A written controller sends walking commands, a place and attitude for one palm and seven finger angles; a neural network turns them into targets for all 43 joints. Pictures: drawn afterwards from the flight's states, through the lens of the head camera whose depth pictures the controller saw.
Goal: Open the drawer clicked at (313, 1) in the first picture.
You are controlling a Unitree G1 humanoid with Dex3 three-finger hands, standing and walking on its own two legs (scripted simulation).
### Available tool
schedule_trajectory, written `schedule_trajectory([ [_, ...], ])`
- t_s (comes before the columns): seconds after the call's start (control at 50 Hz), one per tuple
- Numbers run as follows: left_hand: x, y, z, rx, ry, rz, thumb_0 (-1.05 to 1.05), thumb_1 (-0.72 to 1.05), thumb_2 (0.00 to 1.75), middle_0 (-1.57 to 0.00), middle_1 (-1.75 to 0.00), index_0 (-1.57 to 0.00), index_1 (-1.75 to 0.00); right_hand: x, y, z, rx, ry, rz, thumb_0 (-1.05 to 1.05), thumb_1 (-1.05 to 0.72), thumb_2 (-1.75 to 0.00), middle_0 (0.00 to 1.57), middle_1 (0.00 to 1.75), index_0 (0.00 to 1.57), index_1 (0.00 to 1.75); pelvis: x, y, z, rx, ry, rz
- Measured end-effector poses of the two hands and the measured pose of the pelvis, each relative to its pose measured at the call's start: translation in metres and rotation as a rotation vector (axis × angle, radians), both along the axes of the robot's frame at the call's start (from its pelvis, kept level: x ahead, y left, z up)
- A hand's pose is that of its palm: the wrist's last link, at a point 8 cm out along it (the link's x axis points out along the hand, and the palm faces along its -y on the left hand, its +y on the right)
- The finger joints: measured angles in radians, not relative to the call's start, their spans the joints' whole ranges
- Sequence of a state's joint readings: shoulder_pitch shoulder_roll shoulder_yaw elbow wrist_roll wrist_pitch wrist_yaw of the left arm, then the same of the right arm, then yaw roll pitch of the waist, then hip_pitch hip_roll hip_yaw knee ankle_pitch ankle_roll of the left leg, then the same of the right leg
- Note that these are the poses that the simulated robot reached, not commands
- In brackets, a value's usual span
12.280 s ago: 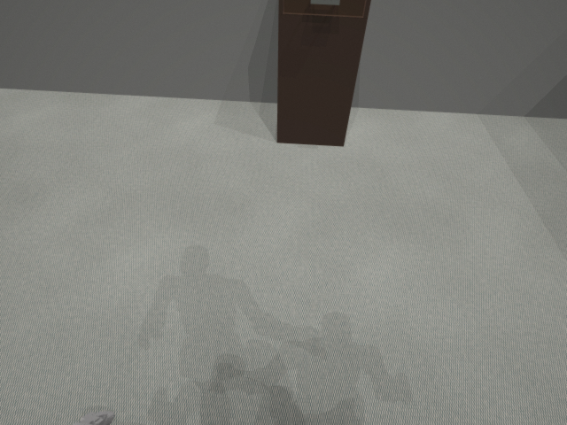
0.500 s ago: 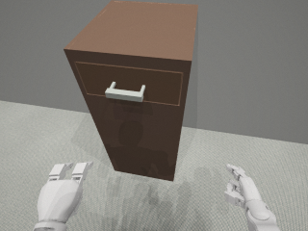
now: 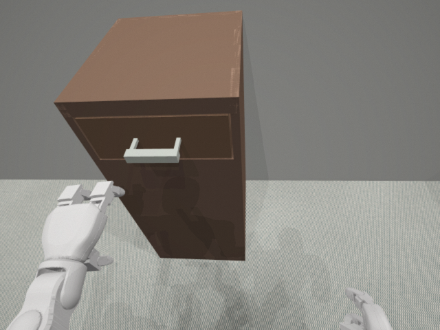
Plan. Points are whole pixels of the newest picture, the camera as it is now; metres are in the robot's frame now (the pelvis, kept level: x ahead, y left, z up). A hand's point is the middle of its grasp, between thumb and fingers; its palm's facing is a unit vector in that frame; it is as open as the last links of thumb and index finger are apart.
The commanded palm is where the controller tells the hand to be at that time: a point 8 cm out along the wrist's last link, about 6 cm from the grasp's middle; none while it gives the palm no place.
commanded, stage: raise the hand with hooked fingers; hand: left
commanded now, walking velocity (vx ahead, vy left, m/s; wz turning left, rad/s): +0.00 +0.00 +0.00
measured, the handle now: (154, 149) +0.48 +0.22 +0.03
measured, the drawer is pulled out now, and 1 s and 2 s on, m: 0.00 0.00 0.00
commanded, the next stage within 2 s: move the hooked fingers above the handle in 0.86 s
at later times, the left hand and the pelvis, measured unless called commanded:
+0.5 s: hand (60, 178) +0.30 +0.29 +0.15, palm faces +0.11 -0.05 -0.99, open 13.8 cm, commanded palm +0.26 +0.29 +0.20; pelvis -0.01 +0.05 +0.02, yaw +1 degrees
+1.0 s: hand (58, 187) +0.29 +0.29 +0.15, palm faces +0.10 -0.06 -0.99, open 13.8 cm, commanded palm +0.26 +0.29 +0.20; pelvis -0.02 +0.04 +0.02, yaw +1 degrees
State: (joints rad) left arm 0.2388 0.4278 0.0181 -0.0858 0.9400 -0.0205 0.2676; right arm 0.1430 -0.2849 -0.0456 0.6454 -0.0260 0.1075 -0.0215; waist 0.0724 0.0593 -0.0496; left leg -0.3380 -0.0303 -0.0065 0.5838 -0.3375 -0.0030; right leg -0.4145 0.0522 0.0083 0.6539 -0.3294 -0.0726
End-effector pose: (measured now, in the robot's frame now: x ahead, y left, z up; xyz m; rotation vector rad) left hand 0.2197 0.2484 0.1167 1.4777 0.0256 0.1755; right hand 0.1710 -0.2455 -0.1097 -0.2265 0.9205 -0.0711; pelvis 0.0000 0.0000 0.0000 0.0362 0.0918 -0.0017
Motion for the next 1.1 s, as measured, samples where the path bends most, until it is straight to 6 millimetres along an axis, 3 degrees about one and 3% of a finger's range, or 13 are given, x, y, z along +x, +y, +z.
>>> schedule_trajectory([
  [0.12,0.015,0.004,0.020,-0.009,-0.023,-0.011,0.00,-0.26,0.40,-0.30,-1.05,-0.31,-1.04,0.011,0.014,0.014,0.009,-0.057,-0.017,0.02,-0.91,-0.90,0.19,0.30,0.20,0.30,-0.001,0.013,0.004,-0.007,-0.035,-0.002],
  [0.3,0.036,0.023,0.055,0.005,-0.039,-0.019,0.00,-0.43,0.32,-0.31,-1.16,-0.32,-1.16,0.031,0.068,0.034,0.075,-0.122,0.051,0.02,-0.91,-0.90,0.20,0.30,0.20,0.30,-0.005,0.031,0.011,-0.022,-0.089,0.008],
  [0.48,0.051,0.044,0.085,0.035,-0.011,-0.032,0.00,-0.49,0.30,-0.32,-1.20,-0.32,-1.19,0.024,0.101,0.033,0.101,-0.091,0.108,0.01,-0.91,-0.90,0.20,0.30,0.20,0.30,-0.011,0.046,0.015,-0.030,-0.112,0.024],
  [0.6,0.056,0.053,0.089,0.022,0.023,-0.052,0.00,-0.49,0.30,-0.31,-1.20,-0.32,-1.20,0.007,0.099,0.028,0.098,-0.044,0.095,0.01,-0.91,-0.90,0.20,0.30,0.21,0.30,-0.013,0.052,0.017,-0.033,-0.106,0.020],
  [0.82,0.041,0.049,0.077,0.023,0.002,-0.119,0.00,-0.49,0.30,-0.32,-1.20,-0.32,-1.20,-0.020,0.078,0.017,0.050,0.040,0.071,0.02,-0.91,-0.90,0.20,0.30,0.20,0.30,-0.018,0.053,0.017,-0.033,-0.095,0.025],
  [0.96,0.040,0.049,0.083,0.029,-0.016,-0.067,0.00,-0.50,0.30,-0.32,-1.20,-0.32,-1.20,-0.015,0.076,0.017,0.067,0.021,0.068,0.02,-0.91,-0.90,0.20,0.30,0.20,0.30,-0.020,0.047,0.018,-0.030,-0.096,0.026],
  [1.1,0.044,0.034,0.076,0.026,0.033,-0.078,-0.01,-0.50,0.30,-0.32,-1.20,-0.32,-1.20,-0.002,0.075,0.024,0.079,-0.035,0.078,0.01,-0.91,-0.90,0.20,0.30,0.20,0.30,-0.022,0.038,0.018,-0.026,-0.099,0.027],
])
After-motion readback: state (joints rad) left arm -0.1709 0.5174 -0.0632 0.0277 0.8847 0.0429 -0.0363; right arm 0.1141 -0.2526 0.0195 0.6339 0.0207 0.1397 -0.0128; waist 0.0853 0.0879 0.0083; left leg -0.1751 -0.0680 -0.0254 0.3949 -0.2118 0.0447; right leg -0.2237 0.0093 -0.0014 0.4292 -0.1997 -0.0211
